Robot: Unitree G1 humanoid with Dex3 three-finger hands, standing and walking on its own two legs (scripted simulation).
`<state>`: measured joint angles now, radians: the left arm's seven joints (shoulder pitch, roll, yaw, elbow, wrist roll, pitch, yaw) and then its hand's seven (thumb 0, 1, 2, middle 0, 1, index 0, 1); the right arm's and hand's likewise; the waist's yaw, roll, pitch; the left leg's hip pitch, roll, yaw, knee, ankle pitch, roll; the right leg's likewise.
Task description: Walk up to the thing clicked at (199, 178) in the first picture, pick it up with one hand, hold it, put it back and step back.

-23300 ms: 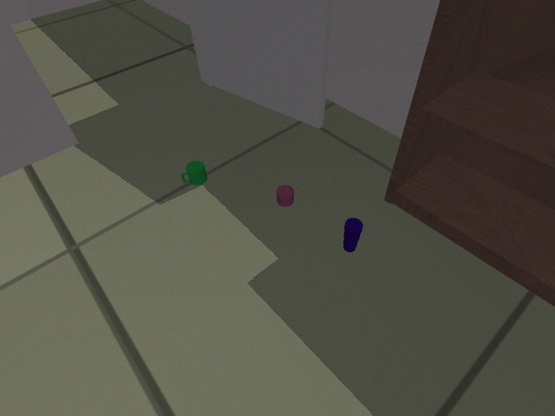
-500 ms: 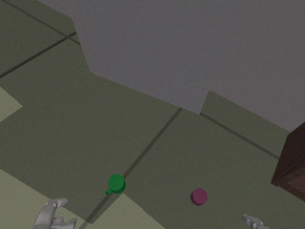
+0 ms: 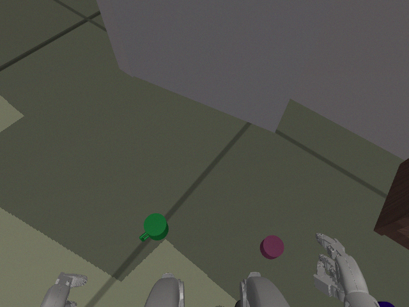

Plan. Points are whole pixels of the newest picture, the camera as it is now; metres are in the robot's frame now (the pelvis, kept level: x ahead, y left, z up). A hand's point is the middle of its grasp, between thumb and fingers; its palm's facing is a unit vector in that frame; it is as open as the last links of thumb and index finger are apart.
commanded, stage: rise first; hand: left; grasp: from above
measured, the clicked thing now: (153, 229) +0.42 +0.22 -0.64
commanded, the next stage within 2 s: none
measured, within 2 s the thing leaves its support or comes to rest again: neither
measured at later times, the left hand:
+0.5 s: hand (110, 260) +0.27 +0.28 -0.35, palm faces -0.45 -0.40 -0.80, open 14.0 cm
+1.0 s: hand (121, 240) +0.34 +0.29 -0.45, palm faces -0.47 -0.12 -0.87, open 14.1 cm
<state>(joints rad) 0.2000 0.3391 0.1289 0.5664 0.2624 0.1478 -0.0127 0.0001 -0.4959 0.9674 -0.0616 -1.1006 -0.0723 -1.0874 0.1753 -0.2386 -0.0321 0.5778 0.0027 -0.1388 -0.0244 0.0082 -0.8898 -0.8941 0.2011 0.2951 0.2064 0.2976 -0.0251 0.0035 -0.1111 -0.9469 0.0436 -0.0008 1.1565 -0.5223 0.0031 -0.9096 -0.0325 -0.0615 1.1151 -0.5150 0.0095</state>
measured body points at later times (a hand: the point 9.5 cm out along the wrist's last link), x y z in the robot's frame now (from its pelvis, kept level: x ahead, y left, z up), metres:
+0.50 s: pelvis -0.07 -0.01 -0.21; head +0.14 +0.00 +0.19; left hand +0.29 +0.30 -0.30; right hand +0.09 -0.28 -0.34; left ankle +0.02 +0.11 -0.65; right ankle +0.01 -0.13 -0.65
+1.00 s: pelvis -0.08 +0.00 -0.30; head +0.14 +0.05 +0.09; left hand +0.36 +0.29 -0.40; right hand -0.02 -0.29 -0.41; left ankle +0.01 +0.11 -0.65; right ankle +0.01 -0.13 -0.65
